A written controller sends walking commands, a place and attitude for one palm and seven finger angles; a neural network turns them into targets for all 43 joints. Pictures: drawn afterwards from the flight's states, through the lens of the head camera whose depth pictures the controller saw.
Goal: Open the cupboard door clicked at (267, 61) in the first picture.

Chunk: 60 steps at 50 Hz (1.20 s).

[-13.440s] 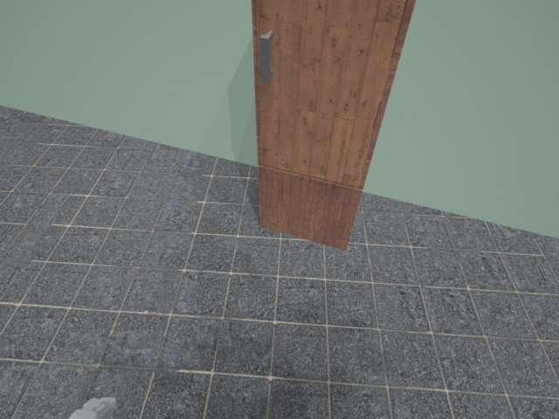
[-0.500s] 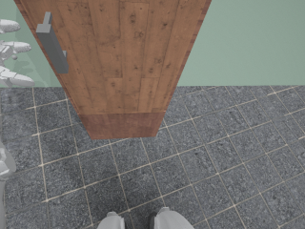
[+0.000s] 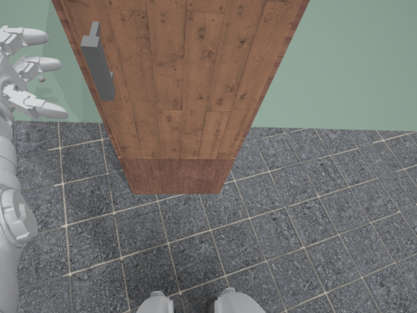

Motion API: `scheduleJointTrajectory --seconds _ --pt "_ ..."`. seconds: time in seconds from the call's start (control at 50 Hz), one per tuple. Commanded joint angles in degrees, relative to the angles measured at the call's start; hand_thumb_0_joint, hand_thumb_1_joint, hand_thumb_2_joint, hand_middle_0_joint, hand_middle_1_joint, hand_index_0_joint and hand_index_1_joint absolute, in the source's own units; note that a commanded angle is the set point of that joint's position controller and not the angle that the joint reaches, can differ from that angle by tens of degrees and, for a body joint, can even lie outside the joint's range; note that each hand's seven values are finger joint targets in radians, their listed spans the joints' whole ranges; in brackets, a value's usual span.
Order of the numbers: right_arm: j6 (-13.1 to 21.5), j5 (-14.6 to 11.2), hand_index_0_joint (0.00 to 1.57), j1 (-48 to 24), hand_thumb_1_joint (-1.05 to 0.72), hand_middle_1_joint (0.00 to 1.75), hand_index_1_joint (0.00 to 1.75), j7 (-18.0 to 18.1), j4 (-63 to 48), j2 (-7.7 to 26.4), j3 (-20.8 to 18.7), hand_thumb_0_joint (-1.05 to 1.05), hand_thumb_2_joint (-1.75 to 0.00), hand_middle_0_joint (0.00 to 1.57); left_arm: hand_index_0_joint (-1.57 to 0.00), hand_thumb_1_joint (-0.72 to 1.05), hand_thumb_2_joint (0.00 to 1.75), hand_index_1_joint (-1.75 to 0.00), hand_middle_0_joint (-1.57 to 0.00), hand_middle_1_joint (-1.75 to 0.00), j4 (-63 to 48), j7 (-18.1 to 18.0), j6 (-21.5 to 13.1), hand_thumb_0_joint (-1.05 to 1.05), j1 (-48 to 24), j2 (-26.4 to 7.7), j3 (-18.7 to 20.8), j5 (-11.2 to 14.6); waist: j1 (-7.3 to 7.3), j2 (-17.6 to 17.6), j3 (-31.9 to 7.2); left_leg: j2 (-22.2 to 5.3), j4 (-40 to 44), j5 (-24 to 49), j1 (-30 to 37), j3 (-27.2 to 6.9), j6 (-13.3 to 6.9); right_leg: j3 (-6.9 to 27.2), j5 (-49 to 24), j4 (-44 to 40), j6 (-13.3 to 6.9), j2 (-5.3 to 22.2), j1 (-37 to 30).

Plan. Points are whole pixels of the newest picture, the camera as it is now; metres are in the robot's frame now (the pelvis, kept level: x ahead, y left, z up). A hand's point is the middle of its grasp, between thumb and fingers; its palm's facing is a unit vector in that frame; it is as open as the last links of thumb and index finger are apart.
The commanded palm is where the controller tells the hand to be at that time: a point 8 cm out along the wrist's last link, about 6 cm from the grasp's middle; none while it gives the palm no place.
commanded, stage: move the hooked fingers beside the handle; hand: left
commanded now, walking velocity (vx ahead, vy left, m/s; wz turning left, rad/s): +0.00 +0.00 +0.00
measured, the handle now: (102, 63) +0.54 +0.16 +0.11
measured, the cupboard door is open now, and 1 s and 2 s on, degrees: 0 0 0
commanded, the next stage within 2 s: slide the fingers in behind the handle in 0.06 s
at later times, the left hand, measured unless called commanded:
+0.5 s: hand (66, 78) +0.50 +0.22 +0.11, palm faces -0.03 -1.00 +0.00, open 14.0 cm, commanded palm +0.48 +0.26 +0.10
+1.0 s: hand (73, 81) +0.50 +0.21 +0.10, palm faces -0.01 -1.00 +0.00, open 13.8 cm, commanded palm +0.48 +0.24 +0.10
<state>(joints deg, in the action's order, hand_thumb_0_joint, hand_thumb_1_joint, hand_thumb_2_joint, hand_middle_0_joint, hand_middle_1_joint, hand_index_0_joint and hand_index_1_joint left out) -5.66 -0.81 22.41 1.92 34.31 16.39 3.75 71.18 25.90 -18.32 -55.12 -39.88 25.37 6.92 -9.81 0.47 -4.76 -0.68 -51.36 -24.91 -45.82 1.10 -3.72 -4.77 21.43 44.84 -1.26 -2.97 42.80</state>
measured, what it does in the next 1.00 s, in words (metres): stands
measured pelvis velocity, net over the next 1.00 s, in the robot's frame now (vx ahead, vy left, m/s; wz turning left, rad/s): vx -0.01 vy -0.01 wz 0.01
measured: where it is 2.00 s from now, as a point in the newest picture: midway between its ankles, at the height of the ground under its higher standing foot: outside the picture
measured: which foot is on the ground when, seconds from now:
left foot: down 0.00-1.00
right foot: down 0.00-1.00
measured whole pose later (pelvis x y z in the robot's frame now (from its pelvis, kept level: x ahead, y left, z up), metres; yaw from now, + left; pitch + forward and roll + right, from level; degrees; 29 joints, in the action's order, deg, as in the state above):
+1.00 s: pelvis -0.01 -0.01 +0.00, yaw +1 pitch +19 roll -3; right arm -3.6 -0.6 23.4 1.0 35.2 16.6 2.8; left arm 70.1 19.7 -18.3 -55.9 -34.4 21.2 7.3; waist -9.6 0.8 -5.1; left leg -0.8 -52.2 -24.7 -46.6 0.5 -2.8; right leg -5.4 21.9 46.6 -2.3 -3.1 43.9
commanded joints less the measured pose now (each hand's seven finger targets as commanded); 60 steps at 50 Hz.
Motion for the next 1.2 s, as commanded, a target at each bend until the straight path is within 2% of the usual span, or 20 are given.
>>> scheduleJointTrajectory --seconds 0.0,0.08,0.16,0.18,0.26,0.34,0.48,0.58,0.68,0.7,0.74,0.76,0.82,0.86,0.94,0.96,1.02,1.1,1.12,1.18 --pt "0.6 -0.2 0.2 11.0 -0.9 0.3 0.3 1.5 -1.7 11.6 -4.1 0.0 -0.9 0.2 -0.3 -0.5 0.3 -1.2 -0.3 -1.2 -9.8 0.5 -1.9 0.0 -25.1 -15.5 0.3 1.1 -1.22 10.8 -25.0 -1.7 4.1 30.9 24.9 -6.8 2.8 2.6 -17.9 -2.8 -0.2 -0.8 -3.2" --pt "0.9 0.0 0.2 11.3 -0.9 0.3 0.3 1.5 -1.8 11.8 -4.2 0.0 -0.9 0.2 -0.3 -0.5 0.3 -1.2 -0.3 -1.2 -9.4 0.4 -1.7 0.0 -25.9 -13.7 -1.0 1.3 -1.45 11.8 -23.9 -1.9 4.4 28.8 25.2 -7.4 3.0 2.2 -14.9 -2.8 -0.4 -0.9 -0.6" --pt "1.3 0.3 0.2 12.1 -0.9 0.3 0.3 1.4 -1.8 12.2 -4.2 0.0 -0.9 0.2 -0.3 -0.5 0.3 -1.2 -0.3 -1.2 -11.8 -0.4 -3.0 0.0 -27.8 -16.6 1.7 1.8 -1.31 10.1 -27.1 -1.9 4.2 28.8 25.4 -7.7 3.0 2.3 -15.2 -2.3 -0.4 -1.0 -2.0" --pt "1.4 0.2 0.2 11.9 -0.9 0.3 0.3 1.3 -1.6 11.8 -4.2 0.0 -0.9 0.2 -0.3 -0.5 0.3 -1.2 -0.3 -1.2 -12.2 -0.5 -3.2 0.0 -28.8 -14.4 -0.2 1.7 -1.77 11.5 -26.7 -1.9 4.2 28.7 25.7 -7.5 3.0 2.4 -15.2 -2.4 -0.4 -1.0 -1.4" --pt "1.5 0.5 0.2 12.4 -0.9 0.3 0.3 0.8 -1.3 11.8 -4.5 0.0 -0.9 0.2 -0.3 -0.5 0.3 -1.2 -0.3 -1.2 -12.6 -2.2 -3.4 0.0 -28.8 -12.9 -0.5 1.1 -1.51 12.2 -26.1 -2.2 4.5 29.0 27.4 -8.5 3.6 1.8 -13.1 -2.5 -0.5 -1.2 0.7" --pt "1.7 0.5 0.2 12.8 -0.9 0.3 0.3 0.6 -1.7 11.7 -4.5 0.0 -0.9 0.2 -0.3 -0.5 0.3 -1.2 -0.3 -1.2 -12.7 -3.7 -2.9 0.0 -26.4 -15.0 2.0 0.9 -0.48 11.0 -26.8 -1.8 4.6 28.0 25.2 -7.5 2.9 2.0 -14.5 -2.2 -0.6 -1.2 -2.3" --pt "1.5 0.4 0.2 12.2 -0.9 0.3 0.3 0.0 -2.9 11.0 -4.7 0.0 -0.9 0.2 -0.3 -0.5 0.3 -1.2 -0.3 -1.2 -15.8 -4.7 -3.8 0.0 -22.9 -13.4 1.9 0.9 0.59 9.5 -28.3 -1.5 4.4 29.8 24.3 -5.8 2.4 2.7 -19.0 -2.4 -0.2 -1.3 -6.7" --pt "1.4 -0.2 0.2 11.7 -0.9 0.3 0.3 0.3 -2.5 11.0 -4.4 0.0 -0.9 0.2 -0.3 -0.5 0.3 -1.2 -0.3 -1.2 -10.6 -4.3 -2.3 0.0 -23.4 -11.5 -0.1 0.9 -0.89 6.3 -21.1 -1.0 5.2 22.6 17.9 -4.9 1.4 3.3 -17.2 -3.2 -0.1 -0.9 -7.0" --pt "2.2 0.1 0.2 11.6 -0.9 0.3 0.3 0.4 -2.2 10.8 -4.6 0.0 -0.9 0.2 -0.3 -0.5 0.3 -1.2 -0.3 -1.2 -14.1 -4.6 -3.8 0.0 -26.4 -11.1 -0.5 1.0 -0.93 9.5 -25.7 -1.0 4.3 24.5 21.4 -5.2 1.7 3.7 -17.9 -2.6 -0.2 -0.8 -6.4" --pt "2.3 0.0 0.2 11.6 -0.9 0.3 0.3 0.4 -2.3 10.7 -4.6 0.0 -0.9 0.2 -0.3 -0.5 0.3 -1.2 -0.3 -1.2 -14.0 -4.6 -4.1 0.0 -25.7 -10.8 -0.5 1.2 -0.87 8.0 -26.1 -1.0 4.2 24.8 21.5 -5.4 1.7 3.7 -17.9 -2.5 -0.2 -0.8 -6.7" --pt "2.6 0.2 0.2 11.4 -0.9 0.3 0.3 0.2 -1.8 10.3 -4.8 0.0 -0.9 0.2 -0.3 -0.5 0.3 -1.2 -0.3 -1.2 -16.0 -4.6 -4.9 0.0 -27.8 -7.2 -2.5 1.9 -1.62 9.5 -26.9 -1.1 3.6 27.3 24.0 -5.7 1.8 3.4 -19.0 -2.1 -0.3 -0.9 -5.5" --pt "2.6 0.1 0.2 11.3 -0.9 0.3 0.3 0.1 -1.6 10.4 -4.8 0.0 -0.9 0.2 -0.3 -0.5 0.3 -1.2 -0.3 -1.2 -14.3 -4.6 -4.6 0.0 -26.5 -7.2 -2.4 1.8 -1.17 10.3 -27.1 -1.1 3.6 26.9 24.1 -5.7 2.0 3.3 -18.4 -2.2 -0.2 -0.9 -4.9" --pt "2.5 0.0 0.2 11.2 -0.9 0.3 0.3 0.2 -1.5 10.7 -4.7 0.0 -0.9 0.2 -0.3 -0.5 0.3 -1.2 -0.3 -1.2 -12.3 -5.1 -3.2 0.0 -26.3 -9.4 -0.8 1.9 -1.47 6.5 -25.1 -0.8 3.8 23.8 19.7 -5.0 1.4 3.9 -18.7 -2.6 0.1 -0.7 -7.4" --pt "2.5 -0.1 0.2 11.0 -0.9 0.3 0.3 0.2 -1.6 10.5 -4.5 0.0 -0.9 0.2 -0.3 -0.5 0.3 -1.2 -0.3 -1.2 -13.3 -5.6 -3.2 0.0 -27.6 -9.3 -1.7 1.1 -1.27 8.6 -25.4 -0.5 3.9 24.1 19.5 -4.8 1.4 4.0 -19.4 -2.4 0.0 -0.5 -7.7" --pt "2.9 0.1 0.2 11.2 -0.9 0.3 0.3 0.0 -1.4 10.1 -4.7 0.0 -0.9 0.2 -0.3 -0.5 0.3 -1.2 -0.3 -1.2 -14.2 -6.2 -3.3 0.0 -28.3 -4.5 -4.9 1.1 -2.13 8.8 -25.2 -0.6 3.6 25.6 21.9 -5.6 1.5 3.3 -18.6 -2.3 -0.2 -0.7 -5.3" --pt "2.8 0.2 0.2 11.2 -0.9 0.3 0.3 -0.1 -1.2 10.3 -4.9 0.0 -0.9 0.2 -0.3 -0.5 0.3 -1.2 -0.3 -1.2 -13.8 -6.3 -3.3 0.0 -26.9 -6.2 -3.4 0.9 -1.37 9.3 -26.8 -0.7 3.3 26.4 22.5 -5.4 1.6 3.6 -19.4 -2.2 -0.1 -0.7 -5.8" --pt "2.9 0.1 0.2 10.9 -0.9 0.3 0.3 -0.4 -1.0 10.0 -4.9 0.0 -0.9 0.2 -0.3 -0.5 0.3 -1.2 -0.3 -1.2 -13.7 -5.8 -2.8 0.0 -27.7 -1.5 -6.9 1.4 -2.57 8.7 -25.6 -0.7 3.3 25.5 22.5 -5.4 1.6 3.4 -19.0 -2.5 0.0 -0.8 -4.7" --pt "3.0 0.1 0.2 11.2 -0.9 0.3 0.3 -0.5 -0.5 10.2 -5.0 0.0 -0.9 0.2 -0.3 -0.5 0.3 -1.2 -0.3 -1.2 -14.0 -6.2 -3.0 0.0 -27.8 -1.5 -6.6 1.7 -2.36 8.1 -25.8 -0.8 3.5 26.0 23.1 -6.0 1.8 3.1 -18.6 -2.4 -0.2 -0.8 -4.4" --pt "3.2 0.2 0.2 10.9 -0.9 0.3 0.3 -0.6 -0.4 9.9 -5.0 0.0 -0.9 0.2 -0.3 -0.5 0.3 -1.2 -0.3 -1.2 -14.5 -6.2 -3.0 0.0 -28.7 1.2 -8.8 1.7 -2.73 10.9 -25.5 -0.9 3.5 26.5 24.4 -6.0 2.0 3.0 -18.2 -2.4 -0.3 -0.8 -2.9" --pt "3.4 0.3 0.2 11.1 -0.9 0.3 0.3 -0.9 0.4 9.8 -5.2 0.0 -0.9 0.2 -0.3 -0.5 0.3 -1.2 -0.3 -1.2 -14.0 -7.0 -3.2 0.0 -29.2 3.4 -9.9 1.6 -3.02 10.2 -24.5 -1.1 3.5 26.7 25.8 -6.9 2.3 2.5 -16.4 -2.5 -0.4 -0.9 -0.5"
